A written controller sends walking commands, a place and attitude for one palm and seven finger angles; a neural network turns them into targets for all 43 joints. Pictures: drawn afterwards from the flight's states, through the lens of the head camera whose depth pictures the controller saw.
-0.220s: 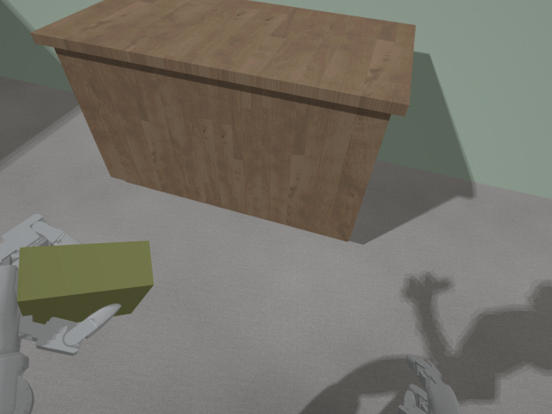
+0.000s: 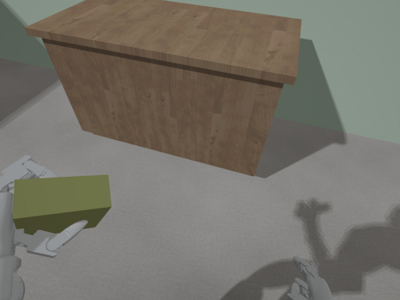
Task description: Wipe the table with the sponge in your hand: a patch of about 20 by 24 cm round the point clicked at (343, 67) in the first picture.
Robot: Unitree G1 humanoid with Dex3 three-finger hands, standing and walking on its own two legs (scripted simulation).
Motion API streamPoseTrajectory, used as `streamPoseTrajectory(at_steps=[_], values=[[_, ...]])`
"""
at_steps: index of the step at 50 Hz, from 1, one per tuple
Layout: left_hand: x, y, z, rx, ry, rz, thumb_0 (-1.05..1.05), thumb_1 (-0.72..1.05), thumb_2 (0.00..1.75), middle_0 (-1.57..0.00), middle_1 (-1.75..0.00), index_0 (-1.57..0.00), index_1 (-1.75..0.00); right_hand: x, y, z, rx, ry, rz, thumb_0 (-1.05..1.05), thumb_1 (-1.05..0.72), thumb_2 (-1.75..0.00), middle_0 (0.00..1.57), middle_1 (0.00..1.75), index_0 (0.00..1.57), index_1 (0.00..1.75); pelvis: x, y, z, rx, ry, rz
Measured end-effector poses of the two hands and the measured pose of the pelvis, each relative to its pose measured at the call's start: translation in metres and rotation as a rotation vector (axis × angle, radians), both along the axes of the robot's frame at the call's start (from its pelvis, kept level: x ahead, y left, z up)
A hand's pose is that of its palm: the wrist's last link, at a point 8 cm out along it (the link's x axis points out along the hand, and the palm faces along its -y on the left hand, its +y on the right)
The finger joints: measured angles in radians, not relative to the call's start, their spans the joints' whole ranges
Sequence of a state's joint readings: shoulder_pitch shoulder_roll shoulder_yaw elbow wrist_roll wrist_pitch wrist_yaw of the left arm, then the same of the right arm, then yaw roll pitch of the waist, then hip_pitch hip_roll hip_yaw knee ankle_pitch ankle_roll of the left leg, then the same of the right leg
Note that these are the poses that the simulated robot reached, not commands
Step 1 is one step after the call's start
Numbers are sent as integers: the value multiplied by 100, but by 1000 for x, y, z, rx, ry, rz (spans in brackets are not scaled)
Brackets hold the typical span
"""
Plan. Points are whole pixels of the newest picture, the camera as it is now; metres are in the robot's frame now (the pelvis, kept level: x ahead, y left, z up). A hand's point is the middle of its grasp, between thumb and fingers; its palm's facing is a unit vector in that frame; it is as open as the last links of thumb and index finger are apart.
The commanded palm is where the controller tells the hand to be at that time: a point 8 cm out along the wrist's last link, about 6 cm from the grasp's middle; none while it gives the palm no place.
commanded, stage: stand and wait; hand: left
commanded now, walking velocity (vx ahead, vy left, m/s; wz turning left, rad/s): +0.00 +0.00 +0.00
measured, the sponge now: (75, 206) +0.22 +0.21 +0.14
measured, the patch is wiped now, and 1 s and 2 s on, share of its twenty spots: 0.00 0.00 0.00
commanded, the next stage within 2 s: look at it before walking up in 0.04 s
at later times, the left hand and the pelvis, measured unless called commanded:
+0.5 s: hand (47, 206) +0.21 +0.24 +0.16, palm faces +0.43 -0.81 -0.39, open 9.3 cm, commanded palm +0.15 +0.29 +0.18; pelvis +0.00 +0.00 +0.00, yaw +3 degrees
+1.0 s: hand (66, 164) +0.28 +0.25 +0.16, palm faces +0.50 -0.70 -0.51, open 9.3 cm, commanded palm +0.22 +0.29 +0.18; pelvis +0.12 -0.02 -0.01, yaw +12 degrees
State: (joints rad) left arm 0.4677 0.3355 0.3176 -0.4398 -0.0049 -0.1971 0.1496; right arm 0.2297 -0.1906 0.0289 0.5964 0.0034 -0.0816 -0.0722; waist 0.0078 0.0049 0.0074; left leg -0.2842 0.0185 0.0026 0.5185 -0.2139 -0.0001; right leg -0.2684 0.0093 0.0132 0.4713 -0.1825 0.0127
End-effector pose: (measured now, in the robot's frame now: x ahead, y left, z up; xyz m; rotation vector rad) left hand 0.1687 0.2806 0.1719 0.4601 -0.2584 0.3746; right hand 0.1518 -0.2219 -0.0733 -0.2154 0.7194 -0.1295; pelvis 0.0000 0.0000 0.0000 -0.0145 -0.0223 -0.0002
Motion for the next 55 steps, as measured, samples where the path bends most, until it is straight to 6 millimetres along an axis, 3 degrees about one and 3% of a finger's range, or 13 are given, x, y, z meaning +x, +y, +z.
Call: streamPoseTrajectory(at_steps=[21,31,37,44,51,55], values=[[-3,-4,0,1,5,6,0,-42,102,-82,-138,-82,-138,-8,-10,-4,-15,17,-15,1,-91,-90,20,30,20,30,-1,-2,-1,0,4,17],[-3,23,2,36,-81,68,0,-42,102,-82,-138,-82,-138,5,-3,-23,-66,100,22,1,-91,-90,20,30,20,30,21,10,-16,17,-7,105],[12,41,-5,32,-25,145,0,-42,102,-82,-138,-82,-138,31,23,-25,-13,104,46,1,-91,-90,20,30,20,30,47,16,-10,-1,8,131],[40,21,11,46,3,133,0,-42,102,-82,-138,-82,-138,78,44,-21,65,114,152,1,-91,-90,20,30,21,30,79,2,2,-13,32,159],[73,-4,11,130,53,160,0,-42,102,-82,-138,-82,-138,147,23,-43,78,114,199,1,-90,-90,20,30,21,30,121,-23,-12,-2,27,219],[83,-2,5,86,91,227,0,-42,102,-82,-138,-82,-138,188,4,-36,29,133,215,1,-91,-90,20,30,21,30,146,-28,-5,29,29,258]])
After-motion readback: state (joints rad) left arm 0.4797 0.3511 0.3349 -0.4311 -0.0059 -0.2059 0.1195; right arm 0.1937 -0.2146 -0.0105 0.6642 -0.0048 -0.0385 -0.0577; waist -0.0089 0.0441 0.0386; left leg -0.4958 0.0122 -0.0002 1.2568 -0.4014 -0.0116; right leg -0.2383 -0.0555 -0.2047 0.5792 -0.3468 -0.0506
